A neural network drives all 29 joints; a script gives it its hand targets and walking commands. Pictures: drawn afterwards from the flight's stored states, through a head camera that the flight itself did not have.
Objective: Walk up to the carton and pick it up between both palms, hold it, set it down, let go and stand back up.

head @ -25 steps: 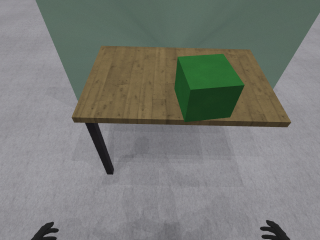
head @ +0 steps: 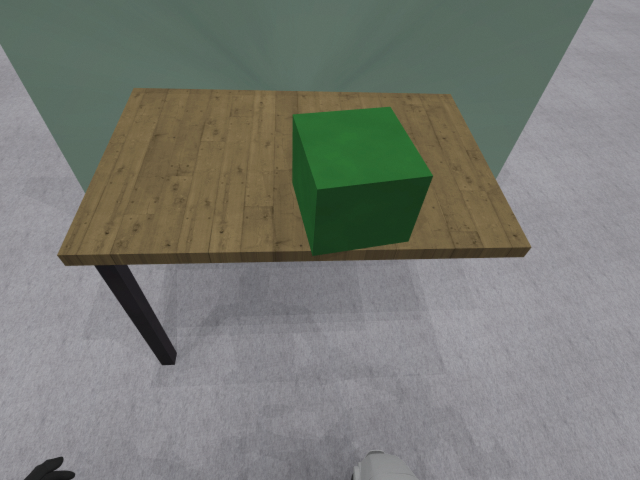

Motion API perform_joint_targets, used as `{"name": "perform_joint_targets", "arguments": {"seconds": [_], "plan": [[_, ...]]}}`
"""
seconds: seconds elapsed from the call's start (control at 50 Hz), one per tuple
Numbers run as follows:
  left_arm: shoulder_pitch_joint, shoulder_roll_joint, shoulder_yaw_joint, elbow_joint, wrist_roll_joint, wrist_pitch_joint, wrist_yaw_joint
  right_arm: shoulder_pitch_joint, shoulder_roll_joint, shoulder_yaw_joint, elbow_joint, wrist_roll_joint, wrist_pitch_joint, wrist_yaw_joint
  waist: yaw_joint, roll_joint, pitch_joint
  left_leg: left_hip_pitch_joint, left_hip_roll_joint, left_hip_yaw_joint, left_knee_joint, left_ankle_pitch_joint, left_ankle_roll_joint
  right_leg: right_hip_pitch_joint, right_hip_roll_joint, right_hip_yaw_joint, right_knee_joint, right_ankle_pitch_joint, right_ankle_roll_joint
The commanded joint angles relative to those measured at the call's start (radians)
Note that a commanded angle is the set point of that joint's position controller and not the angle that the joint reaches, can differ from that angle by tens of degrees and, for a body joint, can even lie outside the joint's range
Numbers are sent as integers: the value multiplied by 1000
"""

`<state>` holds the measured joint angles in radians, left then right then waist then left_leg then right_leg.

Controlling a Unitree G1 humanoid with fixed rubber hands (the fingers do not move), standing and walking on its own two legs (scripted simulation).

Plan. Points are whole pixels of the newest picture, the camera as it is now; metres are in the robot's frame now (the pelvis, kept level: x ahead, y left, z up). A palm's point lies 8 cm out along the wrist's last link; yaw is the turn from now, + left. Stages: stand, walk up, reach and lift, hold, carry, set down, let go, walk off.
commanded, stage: walk up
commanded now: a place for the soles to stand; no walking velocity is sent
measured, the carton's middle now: (352, 179) +0.65 -0.08 -0.05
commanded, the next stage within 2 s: none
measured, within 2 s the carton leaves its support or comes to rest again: neither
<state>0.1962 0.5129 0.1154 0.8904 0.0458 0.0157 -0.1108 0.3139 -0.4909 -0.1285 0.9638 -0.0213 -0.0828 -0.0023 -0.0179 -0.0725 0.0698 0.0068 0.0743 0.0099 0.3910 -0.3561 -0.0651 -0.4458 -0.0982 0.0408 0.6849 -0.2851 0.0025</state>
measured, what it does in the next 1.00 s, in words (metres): walks ahead: right foot, then left foot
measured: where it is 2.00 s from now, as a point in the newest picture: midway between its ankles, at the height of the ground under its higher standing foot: (344, 477)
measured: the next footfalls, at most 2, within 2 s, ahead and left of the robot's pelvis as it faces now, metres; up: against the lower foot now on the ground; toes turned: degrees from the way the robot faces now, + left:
right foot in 0.04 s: +0.16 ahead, -0.18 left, +0.00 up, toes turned -3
left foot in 0.40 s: +0.26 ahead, +0.03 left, +0.00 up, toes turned +4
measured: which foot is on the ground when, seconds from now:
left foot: down 0.00-0.08, up 0.10-0.38, down 0.40-0.74, up 0.76-1.00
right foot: up 0.00-0.02, down 0.04-0.42, up 0.44-0.70, down 0.72-1.00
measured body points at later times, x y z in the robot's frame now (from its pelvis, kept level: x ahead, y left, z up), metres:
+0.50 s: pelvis +0.17 -0.10 -0.01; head +0.18 -0.07 +0.44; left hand +0.22 +0.24 -0.12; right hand +0.27 -0.45 -0.07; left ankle +0.22 +0.02 -0.73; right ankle +0.13 -0.19 -0.70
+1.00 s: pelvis +0.23 -0.19 -0.01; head +0.31 -0.24 +0.43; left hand +0.30 +0.19 -0.04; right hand +0.37 -0.51 -0.14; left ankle +0.21 -0.01 -0.66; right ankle +0.29 -0.29 -0.73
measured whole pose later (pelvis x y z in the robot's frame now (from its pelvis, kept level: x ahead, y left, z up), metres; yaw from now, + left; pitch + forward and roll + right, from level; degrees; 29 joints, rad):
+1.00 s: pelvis +0.23 -0.19 -0.01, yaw +2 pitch +0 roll +2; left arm 0.29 0.51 0.08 0.73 0.00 -0.07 0.06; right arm 0.18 -0.49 -0.09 0.72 -0.02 0.07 0.02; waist 0.02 0.10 0.17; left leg -0.47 -0.04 -0.13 1.12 -0.48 0.00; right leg -0.41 -0.05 -0.04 0.69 -0.28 -0.02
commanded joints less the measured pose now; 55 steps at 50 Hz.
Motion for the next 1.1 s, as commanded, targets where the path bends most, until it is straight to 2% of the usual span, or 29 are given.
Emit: {"name": "perform_joint_targets", "arguments": {"seconds": [0.0,0.04,0.06,0.08,0.1,0.12,0.16,0.2,0.3,0.36,0.38,0.4,0.42,0.44,0.48,0.5,0.56,0.58,0.62,0.66,0.7,0.72,0.74,0.76,0.78,0.8,0.86,0.98,1.08], "plan": [[102,123,50,-74,-9,-22,-3,-132,-242,-37,-119,-10,-7,-4,103,267,-1,-328,160,-32,36,112,199,339,20,-112,-98,100,-27],[345,160,85,5,-6,-30,28,-52,-142,-3,-121,-26,7,-10,219,-28,-119,-440,39,51,556,101,159,589,71,-108,-111,57,-24],[353,228,93,-20,8,-39,43,-52,-64,25,-149,-8,8,-5,219,-302,-94,-616,-95,14,793,-254,145,600,-31,149,-291,-191,-70],[277,291,94,-68,-3,-49,43,-15,-99,27,-177,18,13,-8,146,-257,-91,-649,-133,-88,875,-277,105,448,-262,637,-496,-270,-176],[142,268,82,-96,-19,-49,44,-13,-153,9,-131,4,15,-20,74,-191,-9,-628,-54,-105,915,-239,106,298,-326,687,-525,-344,-270],[104,247,66,-122,-31,-51,44,-14,-208,4,-135,15,10,-21,54,-48,9,-629,5,-96,890,-197,110,307,-317,596,-510,-318,-287],[91,183,48,-147,-25,-55,58,42,-195,3,-98,36,9,-20,31,46,-30,-536,25,-77,756,-164,111,294,-203,295,-370,36,-246],[100,166,23,-131,-21,-59,56,56,-145,11,-125,29,6,-10,28,-85,-16,-398,27,-25,601,-102,96,124,-126,145,-377,75,-211],[112,151,15,-203,-28,-67,46,-27,-94,17,-193,11,-6,8,45,-53,-25,-349,3,7,261,76,81,198,-174,160,-328,328,-264],[117,123,-4,-230,-27,-43,42,108,-135,-15,-141,8,-27,-12,-27,-29,-88,-30,-31,30,87,208,83,63,-75,53,-141,141,-191],[124,68,-27,-229,-25,-37,39,169,-180,-26,-125,-7,-30,-21,-64,80,-108,68,-10,-12,73,142,106,-25,0,-13,22,31,-151],[172,32,-27,-244,-34,-35,43,213,-244,-48,-130,-12,-25,-26,-81,225,-120,161,178,-307,-34,-28,194,-193,107,-90,190,-105,-91],[199,53,-23,-231,-29,-25,54,118,-285,-49,-183,-14,-25,-32,-38,298,-81,36,336,-584,-137,-237,283,-223,137,14,336,-221,-41],[179,163,2,-228,-16,-15,60,50,-313,-56,-196,6,-16,-27,-36,171,-48,-81,430,-666,-188,-374,378,-189,71,82,413,-289,-36],[199,181,15,-225,-21,-25,64,-55,-235,-36,-237,6,-16,-20,27,177,57,-219,377,-496,-147,-218,391,-171,11,83,404,-250,-42],[238,179,22,-190,-19,-31,59,-61,-206,-10,-246,9,-18,-12,52,144,72,-276,291,-357,-116,-123,328,-86,16,80,336,-199,-36],[213,110,10,-195,-28,-33,55,-22,-178,-6,-235,8,-25,-6,20,269,80,-309,154,-127,-48,390,276,-6,46,-14,210,-100,-8],[185,98,-3,-201,-28,-35,57,-5,-165,3,-228,11,-21,0,11,243,51,-311,159,-107,-33,453,270,20,61,-19,210,-110,-11],[236,53,-17,-154,-57,-47,66,-68,-165,12,-253,-2,3,6,35,368,-5,-319,113,8,57,485,249,103,55,-96,77,-12,-9],[265,73,-2,-147,-47,-68,87,-102,-141,12,-284,2,37,13,57,261,-76,-376,60,45,242,341,204,268,110,-152,-97,163,-5],[294,146,19,-126,-46,-81,114,-35,-88,34,-286,16,60,13,87,87,-115,-397,7,65,443,222,122,347,61,-65,-183,312,-26],[274,222,40,-161,-32,-90,125,-5,-48,50,-300,20,70,15,87,-168,-148,-538,-64,40,586,-128,87,400,-161,250,-256,460,-68],[185,248,28,-203,-22,-91,127,41,-79,45,-288,25,93,-1,48,-89,-179,-473,-48,-91,613,-261,85,280,-309,460,-290,308,-183],[136,268,27,-184,-24,-83,136,26,-162,12,-259,7,108,-7,38,-87,-111,-445,-13,-126,663,-275,74,156,-328,515,-264,222,-256],[126,250,29,-175,-42,-85,142,-19,-175,6,-240,15,111,-8,28,16,-62,-460,-14,-149,700,-244,67,148,-318,474,-250,318,-277],[146,223,14,-179,-41,-84,153,-64,-153,10,-254,20,110,-3,42,-3,-61,-490,-31,-151,698,-225,82,214,-255,350,-205,463,-258],[187,231,25,-163,-44,-88,170,-7,-137,1,-263,0,132,3,27,-77,-80,-563,-63,-177,772,-155,80,279,-213,245,-112,721,-210],[227,185,35,-199,-45,-85,190,-91,-127,2,-307,-7,157,28,80,-77,-178,-614,-91,-175,738,-127,51,459,-227,226,-100,602,-238],[238,255,42,-204,-30,-70,189,-116,-129,-3,-315,-10,156,49,86,-167,-121,-515,-80,-107,594,-157,56,308,-245,174,-125,499,-255]]}}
